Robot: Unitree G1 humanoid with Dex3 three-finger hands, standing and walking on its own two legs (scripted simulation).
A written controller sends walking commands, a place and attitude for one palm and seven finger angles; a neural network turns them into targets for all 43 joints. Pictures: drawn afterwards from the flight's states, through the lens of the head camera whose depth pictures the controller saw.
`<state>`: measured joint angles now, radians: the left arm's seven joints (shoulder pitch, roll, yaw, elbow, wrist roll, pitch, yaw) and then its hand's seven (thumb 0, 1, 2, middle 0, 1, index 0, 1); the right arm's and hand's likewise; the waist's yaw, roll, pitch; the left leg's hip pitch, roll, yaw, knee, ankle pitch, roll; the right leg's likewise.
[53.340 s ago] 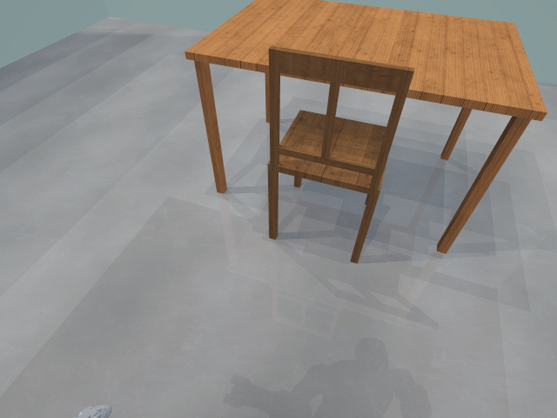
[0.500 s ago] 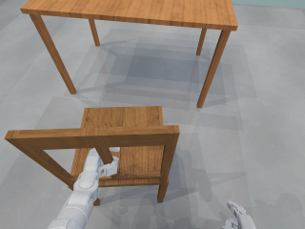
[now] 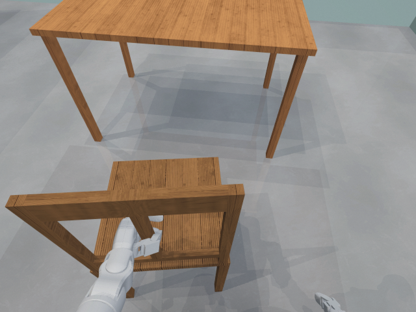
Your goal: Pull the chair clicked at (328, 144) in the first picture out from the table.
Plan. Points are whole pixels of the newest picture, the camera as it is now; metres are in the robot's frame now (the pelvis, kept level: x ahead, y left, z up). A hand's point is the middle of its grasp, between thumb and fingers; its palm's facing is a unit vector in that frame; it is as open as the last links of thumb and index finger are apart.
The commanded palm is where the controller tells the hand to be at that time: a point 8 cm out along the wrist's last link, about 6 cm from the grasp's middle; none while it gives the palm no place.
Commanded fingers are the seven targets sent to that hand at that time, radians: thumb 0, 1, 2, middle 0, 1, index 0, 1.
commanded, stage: open the thumb and straighten the fingers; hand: left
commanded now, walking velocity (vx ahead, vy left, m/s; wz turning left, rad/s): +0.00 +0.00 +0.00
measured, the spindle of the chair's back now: (148, 237) +0.29 +0.15 -0.11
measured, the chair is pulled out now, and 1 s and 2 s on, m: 0.63 0.63 0.63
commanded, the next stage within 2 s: draw the fingers out of the gap in 0.72 s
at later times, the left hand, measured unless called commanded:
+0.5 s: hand (149, 232) +0.29 +0.15 -0.08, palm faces +0.00 -0.99 -0.11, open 14.6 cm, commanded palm +0.28 +0.21 -0.06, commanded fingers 0.00 -0.55 0.20 -0.08 -0.22 -0.08 -0.22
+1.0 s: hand (131, 234) +0.28 +0.19 -0.08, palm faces +0.05 -0.99 -0.15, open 17.4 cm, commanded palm +0.25 +0.23 -0.06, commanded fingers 0.00 -0.55 0.20 0.00 0.00 0.00 0.00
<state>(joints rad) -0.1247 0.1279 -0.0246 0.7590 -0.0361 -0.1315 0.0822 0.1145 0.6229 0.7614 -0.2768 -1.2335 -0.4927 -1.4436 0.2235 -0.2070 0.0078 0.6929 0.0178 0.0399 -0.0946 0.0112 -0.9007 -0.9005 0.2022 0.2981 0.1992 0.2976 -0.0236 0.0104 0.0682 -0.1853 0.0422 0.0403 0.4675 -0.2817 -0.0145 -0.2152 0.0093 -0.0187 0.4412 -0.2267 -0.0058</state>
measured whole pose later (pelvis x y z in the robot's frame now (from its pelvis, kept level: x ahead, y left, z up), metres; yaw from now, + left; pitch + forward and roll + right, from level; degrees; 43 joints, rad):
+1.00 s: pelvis +0.01 +0.00 -0.04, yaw +2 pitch +12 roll +0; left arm 0.03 0.25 0.10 0.37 -0.10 0.07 -0.05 -0.01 -0.53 0.20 -0.01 -0.01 -0.01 -0.01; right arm 0.27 -0.27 0.00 0.54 0.03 -0.01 -0.04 0.01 -0.90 -0.90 0.20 0.30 0.20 0.30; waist -0.07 0.03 -0.10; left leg -0.60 0.02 0.00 0.83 -0.45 -0.01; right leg -0.62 -0.02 -0.05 0.82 -0.42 0.00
